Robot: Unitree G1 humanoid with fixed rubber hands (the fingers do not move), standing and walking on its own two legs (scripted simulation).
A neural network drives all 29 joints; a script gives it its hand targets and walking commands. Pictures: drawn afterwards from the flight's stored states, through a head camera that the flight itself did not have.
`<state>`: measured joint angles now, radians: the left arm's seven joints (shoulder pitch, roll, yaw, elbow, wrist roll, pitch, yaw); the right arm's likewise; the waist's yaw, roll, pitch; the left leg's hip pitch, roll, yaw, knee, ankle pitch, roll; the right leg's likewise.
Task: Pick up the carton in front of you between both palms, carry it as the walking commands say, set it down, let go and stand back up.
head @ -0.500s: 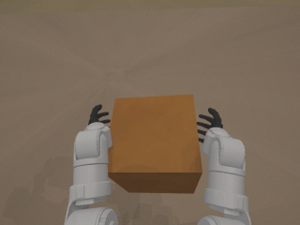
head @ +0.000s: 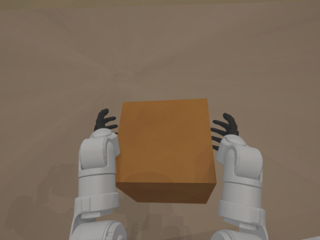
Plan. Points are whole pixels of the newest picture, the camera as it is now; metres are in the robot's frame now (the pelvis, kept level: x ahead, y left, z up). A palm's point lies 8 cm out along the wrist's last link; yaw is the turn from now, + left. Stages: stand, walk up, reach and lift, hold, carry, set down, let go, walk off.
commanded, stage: carry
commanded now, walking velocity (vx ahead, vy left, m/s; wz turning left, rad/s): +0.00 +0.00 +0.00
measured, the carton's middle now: (167, 156) +0.35 -0.01 +0.03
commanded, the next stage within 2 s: none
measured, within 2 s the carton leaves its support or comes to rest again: neither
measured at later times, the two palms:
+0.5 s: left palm (101, 138) +0.33 +0.15 +0.13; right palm (228, 144) +0.32 -0.14 +0.12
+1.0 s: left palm (103, 140) +0.32 +0.15 +0.13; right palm (230, 145) +0.32 -0.15 +0.12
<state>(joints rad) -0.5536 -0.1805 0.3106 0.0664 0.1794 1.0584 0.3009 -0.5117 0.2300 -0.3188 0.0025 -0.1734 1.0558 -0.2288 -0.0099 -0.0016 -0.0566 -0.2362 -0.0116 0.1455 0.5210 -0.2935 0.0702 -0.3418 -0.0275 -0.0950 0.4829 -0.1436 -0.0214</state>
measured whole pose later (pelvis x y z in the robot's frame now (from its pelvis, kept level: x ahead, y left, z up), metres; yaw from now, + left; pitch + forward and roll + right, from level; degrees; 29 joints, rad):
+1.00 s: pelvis -0.01 +0.00 +0.00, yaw +0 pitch +0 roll +0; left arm -0.56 -0.18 0.32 0.07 0.17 1.05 0.30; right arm -0.52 0.22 -0.31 0.00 -0.18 1.08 -0.23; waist 0.00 0.01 -0.06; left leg -0.25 0.00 0.15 0.53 -0.29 0.06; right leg -0.36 -0.03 -0.10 0.49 -0.14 -0.03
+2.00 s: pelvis -0.01 -0.01 +0.00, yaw +0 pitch +0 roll +0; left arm -0.56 -0.18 0.32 0.08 0.17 1.05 0.30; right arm -0.51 0.22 -0.31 0.01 -0.18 1.07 -0.23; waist 0.00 0.01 -0.06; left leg -0.25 0.00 0.16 0.53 -0.29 0.06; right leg -0.36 -0.03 -0.09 0.50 -0.14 -0.03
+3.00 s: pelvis +0.00 +0.00 +0.00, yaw +0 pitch +1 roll +0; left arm -0.55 -0.18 0.31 0.06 0.18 1.04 0.30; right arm -0.51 0.22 -0.31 0.00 -0.18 1.07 -0.23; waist -0.01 0.01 -0.07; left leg -0.26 0.01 0.15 0.54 -0.30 0.06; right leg -0.36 -0.03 -0.10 0.49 -0.15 -0.02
